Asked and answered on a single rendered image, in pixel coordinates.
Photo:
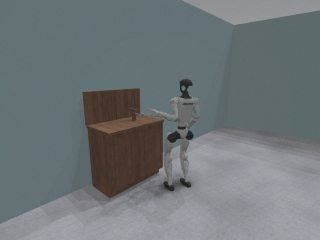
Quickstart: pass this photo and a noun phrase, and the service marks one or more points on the robot right shin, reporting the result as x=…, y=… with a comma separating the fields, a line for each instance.
x=185, y=168

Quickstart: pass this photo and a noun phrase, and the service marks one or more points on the robot right forearm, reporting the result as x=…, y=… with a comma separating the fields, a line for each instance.
x=191, y=122

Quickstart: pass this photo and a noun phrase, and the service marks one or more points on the robot left hand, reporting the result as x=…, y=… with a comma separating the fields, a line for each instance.
x=153, y=113

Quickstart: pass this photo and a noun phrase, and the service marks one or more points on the left robot foot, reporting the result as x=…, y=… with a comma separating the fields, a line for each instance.
x=170, y=187

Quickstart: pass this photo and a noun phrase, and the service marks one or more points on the counter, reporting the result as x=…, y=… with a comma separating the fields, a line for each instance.
x=125, y=148

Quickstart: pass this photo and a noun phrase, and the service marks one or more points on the robot right upper arm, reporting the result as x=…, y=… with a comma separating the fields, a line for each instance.
x=195, y=109

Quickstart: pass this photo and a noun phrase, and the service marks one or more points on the robot left forearm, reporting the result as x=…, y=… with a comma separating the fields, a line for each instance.
x=167, y=116

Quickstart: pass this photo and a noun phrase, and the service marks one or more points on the robot left upper arm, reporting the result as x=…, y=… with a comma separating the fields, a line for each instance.
x=174, y=107

